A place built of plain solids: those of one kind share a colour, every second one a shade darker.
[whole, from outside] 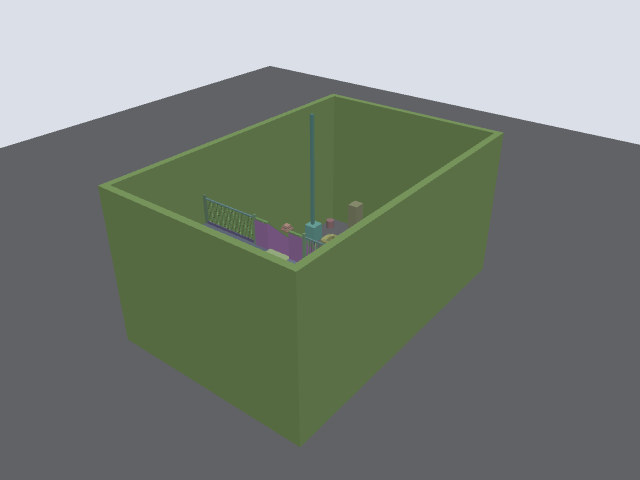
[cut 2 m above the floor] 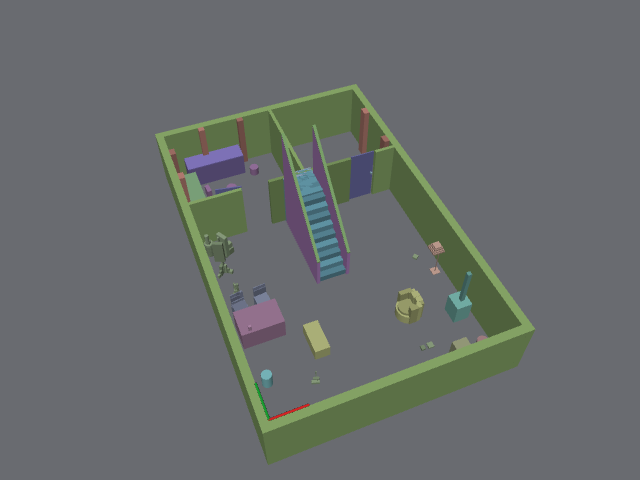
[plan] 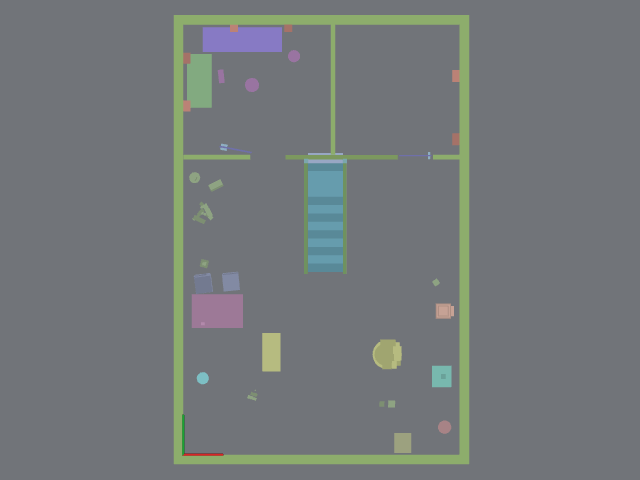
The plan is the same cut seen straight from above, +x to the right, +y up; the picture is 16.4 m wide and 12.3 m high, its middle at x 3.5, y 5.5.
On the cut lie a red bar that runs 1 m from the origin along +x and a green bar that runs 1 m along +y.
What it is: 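A dwelling of one tall room, 7.1 x 11.0 m inside and 5.6 m high, with a sleeping gallery 3.00 m up across one short end and a free-standing straight stair of 14 risers to it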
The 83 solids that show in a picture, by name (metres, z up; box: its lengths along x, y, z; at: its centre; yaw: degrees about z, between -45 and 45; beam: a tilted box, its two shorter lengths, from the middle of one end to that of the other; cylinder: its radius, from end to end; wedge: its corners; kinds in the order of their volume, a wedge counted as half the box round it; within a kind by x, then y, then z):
{
 "wall_1": {"box": [0.25, 11.52, 5.79], "at": [-0.12, 5.51, 2.85]},
 "wall_2": {"box": [1.71, 0.12, 2.9], "at": [0.86, 7.62, 1.4]},
 "wall_3": {"box": [7.57, 0.25, 5.79], "at": [3.54, -0.12, 2.85]},
 "wall_4": {"box": [7.57, 0.25, 5.79], "at": [3.54, 11.14, 2.85]},
 "wall_5": {"box": [0.12, 3.33, 2.9], "at": [3.83, 9.35, 1.4]},
 "wall_6": {"box": [2.88, 0.12, 2.9], "at": [4.05, 7.62, 1.4]},
 "wall_7": {"box": [0.68, 0.12, 2.9], "at": [6.73, 7.62, 1.4]},
 "wall_8": {"box": [0.25, 11.52, 5.79], "at": [7.2, 5.51, 2.85]},
 "step_1": {"box": [0.9, 0.66, 0.26], "at": [3.64, 5.01, 0.08]},
 "step_2": {"box": [0.9, 0.66, 0.48], "at": [3.64, 5.23, 0.19]},
 "step_3": {"box": [0.9, 0.66, 0.69], "at": [3.64, 5.44, 0.3]},
 "step_4": {"box": [0.9, 0.66, 0.91], "at": [3.64, 5.65, 0.4]},
 "step_5": {"box": [0.9, 0.66, 1.12], "at": [3.64, 5.87, 0.51]},
 "step_6": {"box": [0.9, 0.66, 1.33], "at": [3.64, 6.08, 0.62]},
 "step_7": {"box": [0.9, 0.66, 1.55], "at": [3.64, 6.3, 0.72]},
 "step_8": {"box": [0.9, 0.66, 1.76], "at": [3.64, 6.51, 0.83]},
 "step_9": {"box": [0.9, 0.66, 1.98], "at": [3.64, 6.72, 0.94]},
 "step_10": {"box": [0.9, 0.66, 2.19], "at": [3.64, 6.94, 1.04]},
 "step_11": {"box": [0.9, 0.66, 2.4], "at": [3.64, 7.15, 1.15]},
 "step_12": {"box": [0.9, 0.66, 2.62], "at": [3.64, 7.37, 1.26]},
 "step_13": {"box": [0.9, 0.47, 2.83], "at": [3.64, 7.49, 1.37]},
 "upper_floor_1": {"box": [3.12, 3.68, 0.18], "at": [5.64, 9.3, 2.91]},
 "guard_panel_1": {"wedge": [[2.64, 7.47, 2.95], [2.64, 7.47, 3.95], [2.64, 7.57, 2.95], [2.64, 7.57, 3.95], [3.19, 7.47, 2.95], [3.19, 7.47, 3.95], [3.19, 7.57, 2.95], [3.19, 7.57, 3.95]]},
 "guard_panel_2": {"wedge": [[3.09, 4.63, -0.05], [3.09, 4.63, 1.06], [3.09, 7.47, -0.05], [3.09, 7.47, 3.9], [3.19, 4.63, -0.05], [3.19, 4.63, 1.06], [3.19, 7.47, -0.05], [3.19, 7.47, 3.9]]},
 "guard_panel_3": {"wedge": [[4.09, 4.63, -0.05], [4.09, 4.63, 1.06], [4.09, 7.47, -0.05], [4.09, 7.47, 3.9], [4.19, 4.63, -0.05], [4.19, 4.63, 1.06], [4.19, 7.47, -0.05], [4.19, 7.47, 3.9]]},
 "guard_panel_4": {"wedge": [[4.09, 7.47, 2.95], [4.09, 7.47, 3.95], [4.09, 7.57, 2.95], [4.09, 7.57, 3.95], [4.64, 7.47, 2.95], [4.64, 7.47, 3.95], [4.64, 7.57, 2.95], [4.64, 7.57, 3.95]]},
 "kitchen_units_units_1": {"box": [2.03, 0.62, 0.89], "at": [1.51, 10.65, 0.4]},
 "slotfit_loft_table_1": {"box": [1.31, 0.87, 0.8], "at": [0.87, 3.68, 0.35]},
 "guard_cap_1": {"wedge": [[2.64, 7.47, 3.95], [2.64, 7.47, 4.0], [2.64, 7.57, 3.95], [2.64, 7.57, 4.0], [3.19, 7.47, 3.95], [3.19, 7.47, 4.0], [3.19, 7.57, 3.95], [3.19, 7.57, 4.0]]},
 "guard_cap_2": {"wedge": [[3.09, 4.63, 1.06], [3.09, 4.63, 1.11], [3.09, 7.47, 3.9], [3.09, 7.47, 3.95], [3.19, 4.63, 1.06], [3.19, 4.63, 1.11], [3.19, 7.47, 3.9], [3.19, 7.47, 3.95]]},
 "guard_cap_3": {"wedge": [[4.09, 4.63, 1.06], [4.09, 4.63, 1.11], [4.09, 7.47, 3.9], [4.09, 7.47, 3.95], [4.19, 4.63, 1.06], [4.19, 4.63, 1.11], [4.19, 7.47, 3.9], [4.19, 7.47, 3.95]]},
 "guard_cap_4": {"wedge": [[4.09, 7.47, 3.95], [4.09, 7.47, 4.0], [4.09, 7.57, 3.95], [4.09, 7.57, 4.0], [4.64, 7.47, 3.95], [4.64, 7.47, 4.0], [4.64, 7.57, 3.95], [4.64, 7.57, 4.0]]},
 "head_base_1": {"box": [0.9, 0.27, 2.95], "at": [3.64, 7.6, 1.42]},
 "slotfit_kitchen_wall_table_1": {"box": [0.63, 1.38, 0.81], "at": [0.41, 9.57, 0.35]},
 "slotfit_known_1": {"box": [0.47, 0.99, 0.48], "at": [2.25, 2.62, 0.19]},
 "slotfit_known_2": {"cylinder": 0.28, "from": [5.18, 2.56, -0.05], "to": [5.18, 2.56, 0.43]},
 "slotfit_known_3": {"box": [0.28, 0.15, 0.79], "at": [5.18, 2.88, 0.34]},
 "slotfit_known_4": {"box": [0.25, 0.17, 0.79], "at": [5.22, 2.27, 0.34]},
 "slotfit_known_5": {"cylinder": 0.37, "from": [5.22, 2.57, -0.05], "to": [5.22, 2.57, 0.33]},
 "slotfit_known_6": {"box": [0.12, 0.2, 0.79], "at": [5.41, 2.3, 0.34]},
 "slotfit_known_7": {"box": [0.23, 0.2, 0.79], "at": [5.48, 2.68, 0.34]},
 "slotfit_known_8": {"box": [0.2, 0.17, 0.79], "at": [5.49, 2.49, 0.34]},
 "curtains_1": {"box": [0.19, 0.28, 2.11], "at": [0.09, 8.93, 1.11]},
 "curtains_2": {"box": [0.19, 0.28, 2.11], "at": [0.09, 10.16, 1.11]},
 "curtains_3": {"box": [0.21, 0.19, 2.19], "at": [1.29, 10.93, 1.15]},
 "curtains_4": {"box": [0.21, 0.19, 2.19], "at": [2.69, 10.93, 1.15]},
 "curtains_5": {"box": [0.19, 0.31, 2.15], "at": [6.98, 8.08, 1.14]},
 "curtains_6": {"box": [0.19, 0.31, 2.15], "at": [6.98, 9.71, 1.14]},
 "upper_floor_head_1": {"box": [0.9, 3.55, 0.18], "at": [3.64, 9.24, 2.91]},
 "slotfit_storage_1": {"box": [0.44, 0.52, 1.37], "at": [5.62, 0.3, 0.63]},
 "stove_1": {"box": [0.51, 0.55, 0.77], "at": [6.62, 2.0, 0.34]},
 "stove_2": {"box": [0.13, 0.13, 4.89], "at": [6.66, 2.0, 3.15]},
 "slotfit_loft_chair_1": {"box": [0.4, 0.025, 0.82], "at": [0.49, 4.6, 0.36], "yaw": 7.5},
 "slotfit_loft_chair_2": {"box": [0.42, 0.45, 0.55], "at": [0.51, 4.36, 0.23], "yaw": 7.5},
 "slotfit_loft_chair_3": {"box": [0.4, 0.025, 0.76], "at": [1.21, 4.63, 0.33], "yaw": 5.6},
 "slotfit_loft_chair_4": {"box": [0.4, 0.025, 0.9], "at": [1.21, 4.66, 0.4], "yaw": 5.6},
 "slotfit_loft_chair_5": {"box": [0.42, 0.45, 0.49], "at": [1.22, 4.42, 0.2], "yaw": 5.6},
 "clutter_clhall_1": {"cylinder": 0.14, "from": [0.29, 7.1, -0.05], "to": [0.29, 7.1, 0.55]},
 "clutter_clhall_2": {"cylinder": 0.14, "from": [0.29, 7.1, -0.05], "to": [0.29, 7.1, 0.46]},
 "clutter_clhall_3": {"box": [0.32, 0.12, 0.84], "at": [0.41, 6.02, 1.27], "yaw": -25.0},
 "clutter_clhall_4": {"box": [0.2, 0.2, 0.48], "at": [0.54, 4.9, 0.19], "yaw": -13.9},
 "clutter_clhall_5": {"box": [0.13, 0.35, 0.87], "at": [0.62, 6.26, 1.25], "yaw": 29.0},
 "clutter_clhall_6": {"box": [0.35, 0.15, 0.49], "at": [0.82, 6.92, 0.2], "yaw": 26.2},
 "clutter_clhall_7": {"box": [0.18, 0.18, 0.11], "at": [5.34, 1.3, 0.0], "yaw": -1.2},
 "doorleaf_door_1": {"box": [0.84, 0.042, 2.08], "at": [1.34, 7.82, 0.99], "yaw": -11.0},
 "doorleaf_door_2": {"box": [0.83, 0.041, 2.08], "at": [5.94, 7.66, 0.99]},
 "clutter_kitchen_1": {"box": [0.15, 0.35, 0.43], "at": [0.97, 9.69, 0.16], "yaw": 6.3},
 "clutter_kitchen_2": {"cylinder": 0.18, "from": [1.76, 9.47, -0.05], "to": [1.76, 9.47, 0.35]},
 "clutter_kitchen_3": {"cylinder": 0.16, "from": [2.83, 10.21, -0.05], "to": [2.83, 10.21, 0.3]},
 "kitchen_units_worktop_1": {"box": [2.03, 0.64, 0.04], "at": [1.51, 10.64, 0.86]},
 "slotfit_seat_1": {"cylinder": 0.16, "from": [0.5, 1.96, -0.05], "to": [0.5, 1.96, 0.5]},
 "slotfit_corner_1": {"cylinder": 0.17, "from": [6.69, 0.7, -0.05], "to": [6.69, 0.7, 0.35]},
 "slotfit_hallpiece_corner_1": {"box": [0.4, 0.4, 0.06], "at": [6.66, 3.68, 1.19]},
 "slotfit_hallpiece_corner_2": {"box": [0.34, 0.34, 0.06], "at": [6.66, 3.68, 1.25]},
 "slotfit_hallpiece_corner_3": {"box": [0.29, 0.29, 0.06], "at": [6.66, 3.68, 1.3]},
 "slotfit_hallpiece_corner_4": {"box": [0.23, 0.23, 0.06], "at": [6.66, 3.68, 1.36]},
 "slotfit_hallpiece_corner_5": {"box": [0.26, 0.26, 0.07], "at": [6.8, 3.68, -0.01]},
 "gal_guard_newel_1": {"box": [0.09, 0.09, 1.15], "at": [2.59, 7.51, 3.52]},
 "gal_guard_newel_2": {"box": [0.09, 0.09, 1.15], "at": [4.69, 7.51, 3.52]},
 "gal_guard_newel_3": {"box": [0.09, 0.09, 1.15], "at": [7.03, 7.51, 3.52]},
 "gal_guard_board_1": {"box": [2.34, 0.04, 0.15], "at": [5.86, 7.51, 3.02]},
 "gal_guard_rail_1": {"box": [1.27, 0.06, 0.044], "at": [1.96, 7.51, 3.97]},
 "gal_guard_rail_2": {"box": [2.34, 0.06, 0.044], "at": [5.86, 7.51, 3.97]}
}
